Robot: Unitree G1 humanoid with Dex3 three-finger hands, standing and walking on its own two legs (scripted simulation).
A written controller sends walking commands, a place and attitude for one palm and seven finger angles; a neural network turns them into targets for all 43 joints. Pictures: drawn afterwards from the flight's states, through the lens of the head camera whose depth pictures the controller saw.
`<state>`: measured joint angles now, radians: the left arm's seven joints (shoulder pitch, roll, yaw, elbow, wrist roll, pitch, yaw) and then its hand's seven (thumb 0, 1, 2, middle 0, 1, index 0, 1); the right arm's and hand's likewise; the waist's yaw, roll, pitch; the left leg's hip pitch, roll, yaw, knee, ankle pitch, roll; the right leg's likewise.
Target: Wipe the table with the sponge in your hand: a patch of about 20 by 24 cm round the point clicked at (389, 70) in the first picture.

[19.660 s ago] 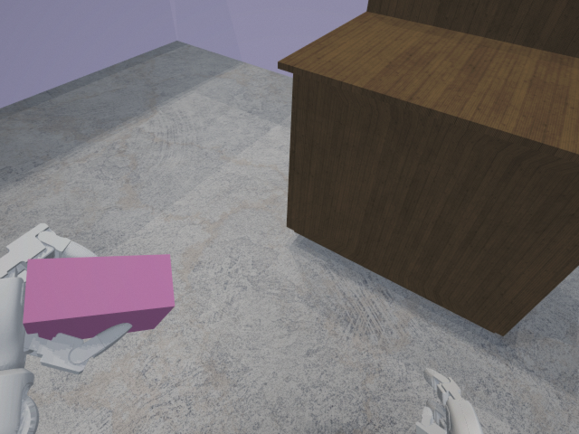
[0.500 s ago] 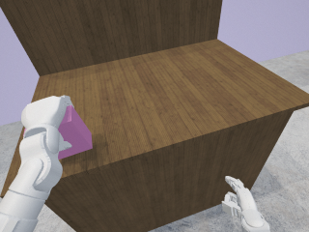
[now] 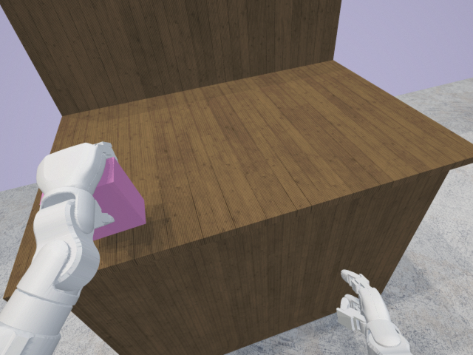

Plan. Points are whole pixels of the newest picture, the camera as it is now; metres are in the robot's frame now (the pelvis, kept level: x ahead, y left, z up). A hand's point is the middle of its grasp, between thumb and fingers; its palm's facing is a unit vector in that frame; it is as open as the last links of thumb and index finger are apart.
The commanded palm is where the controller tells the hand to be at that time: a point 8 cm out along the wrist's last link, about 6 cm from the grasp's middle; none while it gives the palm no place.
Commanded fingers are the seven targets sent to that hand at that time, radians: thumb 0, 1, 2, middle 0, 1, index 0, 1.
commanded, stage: move the sponge above the wiping area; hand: left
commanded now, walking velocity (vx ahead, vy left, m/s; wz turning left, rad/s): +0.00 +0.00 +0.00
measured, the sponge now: (105, 208) +0.28 +0.29 +0.13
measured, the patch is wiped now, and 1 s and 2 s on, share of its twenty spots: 0.00 0.00 0.00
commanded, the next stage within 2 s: none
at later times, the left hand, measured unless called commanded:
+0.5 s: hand (92, 188) +0.28 +0.29 +0.18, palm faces +0.15 -0.04 -0.99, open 9.7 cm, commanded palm +0.23 +0.29 +0.26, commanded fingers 0.00 0.10 1.30 -1.20 -1.60 -1.20 -1.60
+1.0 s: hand (81, 194) +0.26 +0.30 +0.18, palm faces +0.18 -0.05 -0.98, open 9.7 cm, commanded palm +0.22 +0.29 +0.26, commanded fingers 0.00 0.10 1.30 -1.20 -1.60 -1.20 -1.60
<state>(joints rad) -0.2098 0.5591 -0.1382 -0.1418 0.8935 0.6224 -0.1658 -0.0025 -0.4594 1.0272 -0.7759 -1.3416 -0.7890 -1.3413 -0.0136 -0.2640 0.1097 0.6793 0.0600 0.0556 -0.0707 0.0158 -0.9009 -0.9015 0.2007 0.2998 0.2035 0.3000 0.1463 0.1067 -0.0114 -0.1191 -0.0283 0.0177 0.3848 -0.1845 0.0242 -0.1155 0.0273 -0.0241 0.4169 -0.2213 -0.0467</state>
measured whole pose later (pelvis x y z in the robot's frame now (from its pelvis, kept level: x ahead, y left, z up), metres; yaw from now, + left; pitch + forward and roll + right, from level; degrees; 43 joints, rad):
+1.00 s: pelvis +0.00 -0.01 +0.00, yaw +1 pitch -5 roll +0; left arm -0.18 0.60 -0.09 -0.17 0.87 0.60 -0.16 0.00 -0.46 1.03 -0.78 -1.34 -0.79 -1.34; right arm -0.01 -0.28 0.09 0.69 0.06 0.04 -0.09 0.02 -0.90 -0.90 0.20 0.30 0.20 0.30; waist 0.16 0.10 0.00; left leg -0.12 -0.02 0.00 0.42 -0.20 0.01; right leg -0.11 0.04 -0.04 0.43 -0.23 -0.06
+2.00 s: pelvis +0.00 -0.01 +0.00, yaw +0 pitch -5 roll +1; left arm -0.16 0.58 -0.08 -0.17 0.86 0.65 -0.17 0.00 -0.46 1.03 -0.77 -1.34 -0.79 -1.34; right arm 0.00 -0.29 0.09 0.67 0.06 0.06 -0.07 0.02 -0.90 -0.90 0.20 0.30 0.20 0.30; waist 0.15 0.11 -0.01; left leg -0.12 -0.02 0.01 0.41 -0.20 0.01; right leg -0.11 0.04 -0.02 0.43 -0.23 -0.06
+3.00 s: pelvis +0.00 -0.01 +0.00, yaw -1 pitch -5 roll +1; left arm -0.12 0.55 -0.11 -0.15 0.88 0.62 -0.14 0.00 -0.46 1.03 -0.77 -1.34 -0.79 -1.34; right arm 0.00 -0.27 0.10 0.67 0.06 0.06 -0.06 0.02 -0.90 -0.90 0.20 0.30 0.20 0.30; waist 0.14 0.11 -0.02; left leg -0.12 -0.01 0.02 0.40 -0.20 0.01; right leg -0.11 0.05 -0.02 0.43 -0.23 -0.06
